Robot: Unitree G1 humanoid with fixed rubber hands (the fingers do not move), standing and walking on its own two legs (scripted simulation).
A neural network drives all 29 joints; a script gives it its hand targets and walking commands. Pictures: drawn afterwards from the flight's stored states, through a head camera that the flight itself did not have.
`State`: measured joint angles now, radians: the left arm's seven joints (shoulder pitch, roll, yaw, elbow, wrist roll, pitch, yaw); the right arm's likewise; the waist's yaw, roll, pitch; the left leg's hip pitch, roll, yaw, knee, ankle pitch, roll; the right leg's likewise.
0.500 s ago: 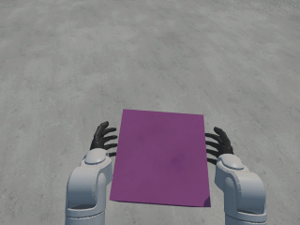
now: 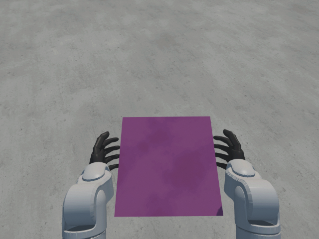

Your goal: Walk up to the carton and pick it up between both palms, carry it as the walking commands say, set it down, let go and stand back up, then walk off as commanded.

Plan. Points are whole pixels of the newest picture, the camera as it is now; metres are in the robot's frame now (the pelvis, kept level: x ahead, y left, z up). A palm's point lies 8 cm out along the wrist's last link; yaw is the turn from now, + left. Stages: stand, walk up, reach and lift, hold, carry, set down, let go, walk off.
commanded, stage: carry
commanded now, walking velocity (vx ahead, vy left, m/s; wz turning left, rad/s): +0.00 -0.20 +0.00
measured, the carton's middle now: (166, 168) +0.31 +0.00 +0.00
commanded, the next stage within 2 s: none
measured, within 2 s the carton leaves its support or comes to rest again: neither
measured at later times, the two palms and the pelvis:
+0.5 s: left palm (123, 159) +0.30 +0.10 +0.07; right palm (250, 155) +0.30 -0.19 +0.08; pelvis +0.03 -0.04 -0.01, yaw -1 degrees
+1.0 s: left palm (176, 146) +0.31 -0.02 +0.11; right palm (302, 145) +0.32 -0.31 +0.09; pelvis +0.05 -0.16 +0.00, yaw +1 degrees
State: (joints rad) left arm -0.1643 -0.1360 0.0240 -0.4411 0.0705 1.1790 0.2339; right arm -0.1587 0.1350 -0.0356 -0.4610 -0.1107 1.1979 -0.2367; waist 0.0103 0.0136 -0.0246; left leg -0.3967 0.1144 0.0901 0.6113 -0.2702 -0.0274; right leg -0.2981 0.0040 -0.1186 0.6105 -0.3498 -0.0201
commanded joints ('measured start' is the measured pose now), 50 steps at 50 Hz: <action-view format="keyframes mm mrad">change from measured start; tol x32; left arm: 1 -272 -998 -591 -83 -356 0 -261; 50 -338 -1011 -550 -11 -341 43 -262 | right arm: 1 -313 983 621 -131 395 -24 261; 50 -401 973 610 -86 374 27 260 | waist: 1 -37 67 -439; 5 -18 207 -393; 9 5 -294 -318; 44 -24 262 -256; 50 -9 -271 -262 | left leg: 1 363 169 -116 12 863 100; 5 369 198 -104 41 954 84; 9 -325 -58 95 399 -332 -23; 20 -12 -99 117 -8 58 45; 23 641 357 -417 -130 1153 248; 27 241 316 -367 -359 -16 220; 46 202 189 -94 -128 149 54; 50 -182 -32 -16 361 -390 -32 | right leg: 1 11 -64 5 41 478 71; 5 5 -56 24 -190 203 62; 9 601 -277 171 -65 1588 -8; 21 218 -135 23 188 1110 -41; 23 -292 45 52 543 -215 65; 24 -258 12 188 665 -280 64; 44 -141 -28 24 -57 -20 46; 50 207 -355 336 -231 743 -85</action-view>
